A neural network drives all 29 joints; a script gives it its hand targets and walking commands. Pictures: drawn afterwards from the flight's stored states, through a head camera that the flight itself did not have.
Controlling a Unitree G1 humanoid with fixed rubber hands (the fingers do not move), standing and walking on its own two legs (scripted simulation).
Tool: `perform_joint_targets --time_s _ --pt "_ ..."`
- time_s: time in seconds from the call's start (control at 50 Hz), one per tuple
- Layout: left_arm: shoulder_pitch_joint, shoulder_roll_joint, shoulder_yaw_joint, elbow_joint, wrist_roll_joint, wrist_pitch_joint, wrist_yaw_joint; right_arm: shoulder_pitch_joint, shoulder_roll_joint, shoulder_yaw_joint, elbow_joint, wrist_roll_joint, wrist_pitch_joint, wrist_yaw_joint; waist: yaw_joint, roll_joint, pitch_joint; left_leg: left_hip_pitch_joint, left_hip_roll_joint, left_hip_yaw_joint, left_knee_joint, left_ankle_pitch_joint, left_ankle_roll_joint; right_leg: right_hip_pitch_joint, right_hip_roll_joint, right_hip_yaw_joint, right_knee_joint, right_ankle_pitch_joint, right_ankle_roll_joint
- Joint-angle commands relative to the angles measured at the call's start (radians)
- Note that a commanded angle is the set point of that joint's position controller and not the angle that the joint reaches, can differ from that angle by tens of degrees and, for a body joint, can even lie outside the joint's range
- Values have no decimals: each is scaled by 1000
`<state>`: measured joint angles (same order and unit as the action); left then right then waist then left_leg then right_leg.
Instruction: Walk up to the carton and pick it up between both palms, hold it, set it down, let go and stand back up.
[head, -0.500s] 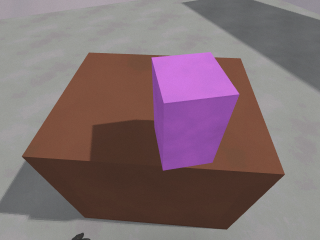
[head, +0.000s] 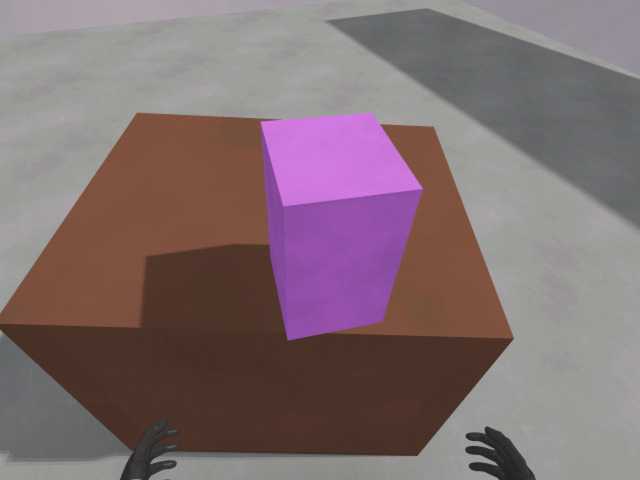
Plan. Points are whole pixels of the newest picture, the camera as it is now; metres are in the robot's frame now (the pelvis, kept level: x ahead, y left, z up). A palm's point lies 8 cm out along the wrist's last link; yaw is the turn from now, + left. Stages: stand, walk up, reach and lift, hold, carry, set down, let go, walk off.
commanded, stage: reach and lift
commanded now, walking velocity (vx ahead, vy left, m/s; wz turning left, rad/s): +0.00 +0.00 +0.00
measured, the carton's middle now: (327, 232) +0.45 +0.03 +0.06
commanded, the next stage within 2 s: none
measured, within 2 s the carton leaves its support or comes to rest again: neither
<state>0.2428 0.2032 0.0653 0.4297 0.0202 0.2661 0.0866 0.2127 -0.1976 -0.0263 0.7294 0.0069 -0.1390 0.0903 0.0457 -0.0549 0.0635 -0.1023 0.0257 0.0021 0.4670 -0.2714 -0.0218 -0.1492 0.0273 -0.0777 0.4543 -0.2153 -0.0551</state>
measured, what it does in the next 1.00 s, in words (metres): stands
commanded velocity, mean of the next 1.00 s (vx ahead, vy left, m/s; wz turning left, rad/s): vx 0.00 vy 0.00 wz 0.00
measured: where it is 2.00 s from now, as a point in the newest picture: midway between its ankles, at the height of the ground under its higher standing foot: outside the picture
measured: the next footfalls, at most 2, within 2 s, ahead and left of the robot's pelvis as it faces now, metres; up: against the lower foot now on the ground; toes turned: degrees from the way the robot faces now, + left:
none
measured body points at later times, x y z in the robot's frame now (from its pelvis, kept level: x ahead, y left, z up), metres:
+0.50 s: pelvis +0.02 +0.00 +0.01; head +0.00 +0.02 +0.45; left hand +0.17 +0.22 -0.05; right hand +0.19 -0.22 -0.05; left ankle -0.01 +0.13 -0.74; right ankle +0.03 -0.08 -0.74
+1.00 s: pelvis +0.01 +0.00 +0.01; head -0.02 +0.02 +0.45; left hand +0.19 +0.18 +0.02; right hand +0.21 -0.22 +0.00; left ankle +0.00 +0.13 -0.74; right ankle +0.03 -0.08 -0.74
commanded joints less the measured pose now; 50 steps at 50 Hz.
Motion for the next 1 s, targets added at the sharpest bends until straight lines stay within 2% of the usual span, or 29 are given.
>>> perform_joint_targets --time_s 0.0,0.02,0.04,0.06,0.1,0.16,0.18,0.22,0.24,0.26,0.34,0.38,0.4,0.42,0.46,0.5,0.56,0.58,0.66,0.68,0.76,0.82,0.86,0.92,0.98 --pt "-118 103 11 -224 -9 -79 22 -102 -113 -35 -205 16 -28 6 -6 105 -21 -269 -6 56 -170 13 35 185 -49 84 -113 -90 23" --pt "-101 104 15 -236 -16 -94 27 -88 -113 -33 -235 25 -33 6 4 97 -55 -267 -10 63 -170 29 41 199 -53 95 -115 -70 22" --pt "-89 101 10 -257 -25 -111 31 -71 -106 -35 -254 29 -38 5 -4 81 -75 -244 -15 64 -160 52 39 184 -58 104 -125 -58 26" --pt "-79 105 13 -257 -39 -125 29 -65 -104 -33 -282 22 -43 1 -7 32 -79 -241 -19 66 -155 50 45 188 -68 114 -135 -56 36" --pt "-46 102 9 -269 -40 -151 33 -33 -103 -31 -274 33 -45 -3 4 30 -92 -215 -21 61 -156 86 41 189 -72 119 -142 -31 36" --pt "-12 100 3 -272 -62 -178 27 -22 -106 -33 -326 27 -57 -7 -1 -31 -82 -217 -22 59 -162 79 53 175 -77 127 -167 -45 45" --pt "-14 107 -1 -280 -63 -188 29 -18 -103 -33 -333 32 -61 -9 0 -19 -89 -213 -23 59 -160 85 50 177 -79 131 -164 -41 44" --pt "8 105 4 -284 -63 -205 28 -2 -104 -33 -336 35 -66 -11 3 -45 -83 -202 -26 59 -164 101 51 183 -78 132 -166 0 50" --pt "14 105 3 -286 -64 -214 29 -1 -102 -31 -352 44 -73 -12 5 -39 -87 -200 -27 56 -162 110 52 178 -78 133 -165 12 50" --pt "14 97 -1 -308 -58 -224 34 4 -109 -35 -345 52 -80 -9 7 -10 -91 -193 -25 49 -163 120 47 178 -80 135 -164 10 43" --pt "47 68 -21 -348 -47 -244 50 20 -128 -38 -322 80 -98 3 -5 6 -92 -168 -19 36 -167 153 36 174 -67 116 -160 39 35" --pt "48 53 -29 -362 -39 -251 59 10 -130 -37 -324 96 -103 11 -1 21 -66 -178 -19 33 -174 162 33 173 -65 115 -161 43 29" --pt "59 34 -37 -383 -37 -256 68 4 -139 -31 -340 113 -112 19 11 30 -89 -163 -14 30 -176 183 27 175 -55 105 -155 55 22" --pt "60 27 -48 -396 -42 -265 73 3 -139 -28 -350 126 -119 25 8 26 -105 -158 -17 29 -171 188 26 176 -54 105 -154 54 21" --pt "76 3 -60 -428 -24 -276 89 24 -156 -31 -323 145 -127 37 -1 62 -107 -128 -12 20 -160 245 13 159 -45 95 -152 77 9" --pt "96 -30 -76 -450 -8 -276 100 31 -179 -22 -301 180 -137 51 4 88 -100 -73 -9 8 -149 331 -4 136 -29 82 -155 129 -4" --pt "121 -60 -95 -489 -5 -283 105 38 -204 1 -342 224 -151 62 1 59 -106 -45 -14 1 -134 395 -10 123 -24 85 -164 202 -8" --pt "125 -68 -95 -499 5 -285 110 45 -215 0 -339 232 -153 64 3 68 -107 -42 -17 1 -134 408 -14 128 -22 85 -163 213 -10" --pt "143 -105 -114 -563 15 -290 128 33 -246 9 -411 273 -167 70 9 35 -107 -22 -17 -2 -125 456 -14 117 -10 82 -163 255 -17" --pt "158 -125 -119 -584 24 -286 131 50 -243 27 -413 290 -164 69 11 43 -105 -17 -19 -2 -124 463 -15 123 -10 88 -164 272 -20" --pt "157 -160 -144 -669 21 -264 145 39 -283 2 -491 315 -157 68 4 47 -106 4 -13 -6 -131 466 -26 100 8 74 -162 261 -35" --pt "160 -183 -156 -687 25 -256 155 41 -290 16 -502 334 -143 68 4 37 -84 12 -9 -7 -128 454 -23 68 6 81 -173 234 -40" --pt "137 -199 -151 -679 29 -244 159 27 -291 17 -508 341 -127 71 13 32 -44 -16 -7 -2 -145 400 -16 54 -1 92 -181 183 -43" --pt "102 -205 -153 -705 19 -229 167 -10 -291 10 -582 344 -111 67 19 1 -53 -44 -7 7 -168 305 2 62 -9 106 -188 101 -36" --pt "37 -223 -177 -726 5 -227 188 -55 -292 -15 -627 334 -100 71 19 12 -53 -65 1 11 -175 214 8 14 -12 108 -184 3 -37"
